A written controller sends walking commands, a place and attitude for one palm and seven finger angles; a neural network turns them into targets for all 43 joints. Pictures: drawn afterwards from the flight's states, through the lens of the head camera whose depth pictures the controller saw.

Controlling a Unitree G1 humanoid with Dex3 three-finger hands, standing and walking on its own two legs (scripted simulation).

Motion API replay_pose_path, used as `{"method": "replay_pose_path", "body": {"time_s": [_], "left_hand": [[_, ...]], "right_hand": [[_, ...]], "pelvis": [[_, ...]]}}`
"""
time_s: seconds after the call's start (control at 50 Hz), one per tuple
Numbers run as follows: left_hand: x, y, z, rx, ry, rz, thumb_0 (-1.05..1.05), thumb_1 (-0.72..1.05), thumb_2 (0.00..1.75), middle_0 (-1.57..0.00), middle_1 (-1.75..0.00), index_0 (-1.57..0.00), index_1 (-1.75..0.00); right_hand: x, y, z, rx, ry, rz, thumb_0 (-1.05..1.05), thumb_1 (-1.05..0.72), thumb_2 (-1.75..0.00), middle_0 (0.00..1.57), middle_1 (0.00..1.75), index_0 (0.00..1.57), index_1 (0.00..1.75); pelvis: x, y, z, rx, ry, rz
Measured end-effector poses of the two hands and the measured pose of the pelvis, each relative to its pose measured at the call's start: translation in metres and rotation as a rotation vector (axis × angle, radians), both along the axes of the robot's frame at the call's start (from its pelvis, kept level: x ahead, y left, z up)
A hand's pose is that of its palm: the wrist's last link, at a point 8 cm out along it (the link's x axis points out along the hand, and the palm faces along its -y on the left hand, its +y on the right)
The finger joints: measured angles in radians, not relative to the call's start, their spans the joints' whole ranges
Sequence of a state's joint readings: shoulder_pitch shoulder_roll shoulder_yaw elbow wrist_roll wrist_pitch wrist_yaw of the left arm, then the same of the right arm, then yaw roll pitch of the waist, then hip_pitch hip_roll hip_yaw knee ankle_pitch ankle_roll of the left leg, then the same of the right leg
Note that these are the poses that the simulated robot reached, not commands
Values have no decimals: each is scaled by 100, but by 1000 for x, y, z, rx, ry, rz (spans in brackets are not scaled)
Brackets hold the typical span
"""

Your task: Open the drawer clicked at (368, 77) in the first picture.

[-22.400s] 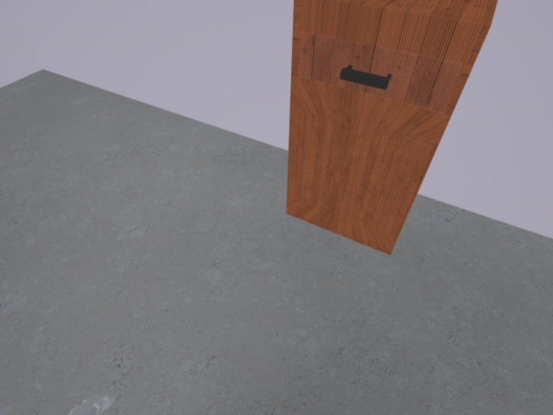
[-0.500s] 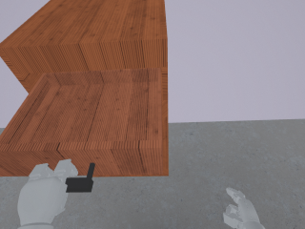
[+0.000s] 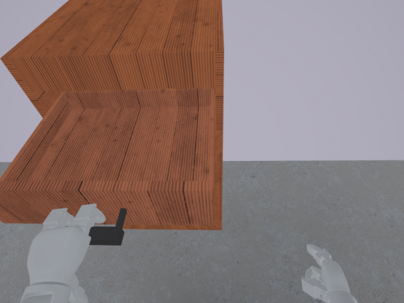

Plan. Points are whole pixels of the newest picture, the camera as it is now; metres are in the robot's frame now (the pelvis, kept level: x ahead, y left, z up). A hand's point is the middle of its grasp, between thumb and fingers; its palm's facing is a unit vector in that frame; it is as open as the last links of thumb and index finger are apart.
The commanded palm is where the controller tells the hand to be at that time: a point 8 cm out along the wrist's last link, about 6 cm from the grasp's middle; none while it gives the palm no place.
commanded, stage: lift the hand off the handle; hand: left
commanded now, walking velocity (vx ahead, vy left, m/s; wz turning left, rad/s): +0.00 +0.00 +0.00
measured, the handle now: (88, 224) +0.23 +0.26 +0.05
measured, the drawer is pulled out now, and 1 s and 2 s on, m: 0.30 0.30 0.30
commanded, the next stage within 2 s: draw the hand back to the body in 1.46 s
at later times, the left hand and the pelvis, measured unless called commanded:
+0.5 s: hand (68, 241) +0.19 +0.27 +0.06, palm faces +0.06 -0.06 -1.00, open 13.2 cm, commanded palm +0.17 +0.27 +0.13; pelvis +0.00 +0.01 +0.01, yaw +0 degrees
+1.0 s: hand (45, 208) +0.21 +0.27 +0.15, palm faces +0.16 -0.06 -0.99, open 13.6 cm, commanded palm +0.17 +0.27 +0.20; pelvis +0.01 +0.02 +0.03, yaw +1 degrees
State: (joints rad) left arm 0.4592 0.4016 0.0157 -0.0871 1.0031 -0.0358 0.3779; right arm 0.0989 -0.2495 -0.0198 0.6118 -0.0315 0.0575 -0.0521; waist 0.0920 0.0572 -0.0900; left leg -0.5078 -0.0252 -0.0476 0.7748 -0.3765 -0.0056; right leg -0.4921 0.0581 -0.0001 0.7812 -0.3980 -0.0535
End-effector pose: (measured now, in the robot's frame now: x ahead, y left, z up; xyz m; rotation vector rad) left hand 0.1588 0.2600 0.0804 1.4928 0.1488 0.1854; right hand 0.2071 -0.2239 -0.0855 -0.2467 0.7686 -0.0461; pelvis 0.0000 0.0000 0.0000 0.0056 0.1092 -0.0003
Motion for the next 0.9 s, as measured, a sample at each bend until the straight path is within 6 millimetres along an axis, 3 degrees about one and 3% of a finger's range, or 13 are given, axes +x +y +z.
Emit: {"method": "replay_pose_path", "body": {"time_s": [0.3, 0.62, 0.9], "left_hand": [[10, 1, 4, 7, -2, -1, 0, -49, 30, -38, -121, -37, -126], [9, 9, 53, -14, -52, -14, 0, -49, 30, -35, -121, -42, -124], [12, 12, 95, -16, -82, -30, 0, -49, 30, -35, -121, -39, -124]], "right_hand": [[-12, 22, -9, 47, 28, -8, 1, -91, -89, 20, 30, 20, 30], [7, 31, 18, 44, -51, 19, 1, -91, -89, 20, 30, 20, 30], [20, 52, 31, 71, -55, 73, 1, -91, -89, 20, 30, 20, 30]], "pelvis": [[-4, 6, 1, -1, -18, 3], [0, 14, 15, -7, -76, 3], [4, 22, 25, -12, -121, 11]]}}
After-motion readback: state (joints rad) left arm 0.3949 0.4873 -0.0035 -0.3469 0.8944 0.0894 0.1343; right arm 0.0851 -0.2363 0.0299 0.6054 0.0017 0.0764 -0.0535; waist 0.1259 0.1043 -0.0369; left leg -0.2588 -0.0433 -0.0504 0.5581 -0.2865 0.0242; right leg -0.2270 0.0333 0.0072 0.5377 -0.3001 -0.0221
